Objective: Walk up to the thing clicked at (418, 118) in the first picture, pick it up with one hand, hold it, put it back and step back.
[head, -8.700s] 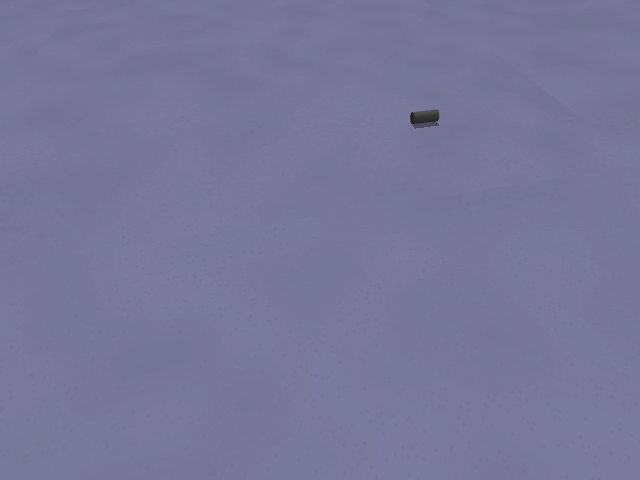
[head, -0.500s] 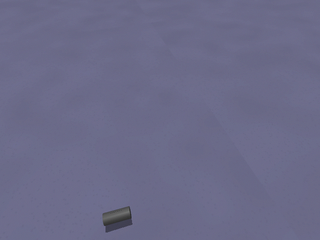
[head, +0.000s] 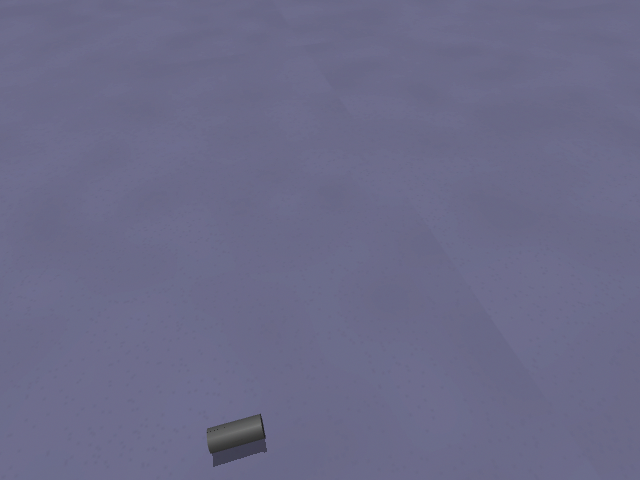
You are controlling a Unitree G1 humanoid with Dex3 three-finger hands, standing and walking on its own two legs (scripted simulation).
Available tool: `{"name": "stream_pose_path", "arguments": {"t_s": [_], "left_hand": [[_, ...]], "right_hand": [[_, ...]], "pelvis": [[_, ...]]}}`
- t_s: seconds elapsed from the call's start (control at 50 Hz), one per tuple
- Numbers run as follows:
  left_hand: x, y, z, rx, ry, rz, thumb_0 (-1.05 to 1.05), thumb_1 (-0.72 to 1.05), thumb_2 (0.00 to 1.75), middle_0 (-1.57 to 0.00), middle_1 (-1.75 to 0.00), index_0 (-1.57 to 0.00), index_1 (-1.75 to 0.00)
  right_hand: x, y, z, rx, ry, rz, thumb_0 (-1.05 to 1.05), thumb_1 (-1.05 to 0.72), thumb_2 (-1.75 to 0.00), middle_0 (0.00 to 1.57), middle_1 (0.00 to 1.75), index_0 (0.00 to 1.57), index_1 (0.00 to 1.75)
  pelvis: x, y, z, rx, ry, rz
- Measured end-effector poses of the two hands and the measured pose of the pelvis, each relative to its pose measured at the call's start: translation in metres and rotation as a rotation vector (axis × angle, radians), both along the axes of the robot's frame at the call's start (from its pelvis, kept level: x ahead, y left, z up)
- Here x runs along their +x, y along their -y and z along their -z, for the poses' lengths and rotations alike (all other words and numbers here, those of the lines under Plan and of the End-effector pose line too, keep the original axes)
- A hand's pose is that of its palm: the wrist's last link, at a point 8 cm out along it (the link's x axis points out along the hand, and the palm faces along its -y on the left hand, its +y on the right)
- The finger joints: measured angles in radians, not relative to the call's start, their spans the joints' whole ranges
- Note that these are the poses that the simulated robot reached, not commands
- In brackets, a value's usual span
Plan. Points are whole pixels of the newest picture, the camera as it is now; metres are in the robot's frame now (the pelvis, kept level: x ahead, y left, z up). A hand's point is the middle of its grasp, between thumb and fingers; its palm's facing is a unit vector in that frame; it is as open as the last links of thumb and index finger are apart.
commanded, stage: stand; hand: left
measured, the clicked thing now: (236, 433) +0.43 +0.30 -0.75
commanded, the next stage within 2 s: none
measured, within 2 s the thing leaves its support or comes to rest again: neither
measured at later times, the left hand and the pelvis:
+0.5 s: hand out of the picture +0.06 +0.25 -0.15, palm faces -0.01 -0.94 -0.33, open 7.4 cm; pelvis -0.01 +0.00 +0.00, yaw +1 degrees
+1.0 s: hand out of the picture +0.04 +0.25 -0.16, palm faces +0.00 -0.94 -0.33, open 7.4 cm; pelvis -0.01 +0.00 +0.00, yaw +2 degrees
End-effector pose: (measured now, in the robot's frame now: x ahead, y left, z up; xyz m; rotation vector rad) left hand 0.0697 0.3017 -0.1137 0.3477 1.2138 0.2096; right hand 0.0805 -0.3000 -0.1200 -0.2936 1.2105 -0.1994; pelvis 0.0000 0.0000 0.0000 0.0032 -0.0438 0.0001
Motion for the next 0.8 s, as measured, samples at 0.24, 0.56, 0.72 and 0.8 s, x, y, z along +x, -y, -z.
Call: {"name": "stream_pose_path", "arguments": {"t_s": [0.24,0.56,0.72,0.8], "left_hand": [[0.002,0.009,0.003,-0.033,0.004,-0.008,0.0,0.9,0.9,-0.21,-0.3,-0.2,-0.3],[-0.023,0.009,0.004,-0.04,-0.021,-0.029,0.0,0.9,0.9,-0.21,-0.3,-0.2,-0.3],[-0.034,0.007,0.005,-0.036,-0.041,-0.041,0.0,0.9,0.9,-0.21,-0.3,-0.2,-0.3],[-0.036,0.006,0.005,-0.036,-0.043,-0.043,0.0,0.9,0.9,-0.21,-0.3,-0.2,-0.3]], "right_hand": [[0.002,-0.002,-0.007,-0.01,0.008,-0.02,0.0,-0.9,-0.9,0.2,0.3,0.2,0.3],[-0.015,0.0,-0.007,-0.012,-0.011,-0.025,0.0,-0.9,-0.9,0.2,0.3,0.2,0.3],[-0.024,-0.001,-0.004,-0.011,-0.037,-0.026,0.0,-0.9,-0.9,0.2,0.3,0.2,0.3],[-0.025,-0.002,-0.004,-0.009,-0.043,-0.027,0.0,-0.9,-0.9,0.2,0.3,0.2,0.3]], "pelvis": [[-0.006,0.003,-0.004,-0.006,-0.004,-0.01],[-0.015,0.005,-0.004,-0.008,-0.002,-0.019],[-0.017,0.004,-0.004,-0.008,-0.006,-0.023],[-0.016,0.004,-0.004,-0.009,-0.007,-0.025]]}}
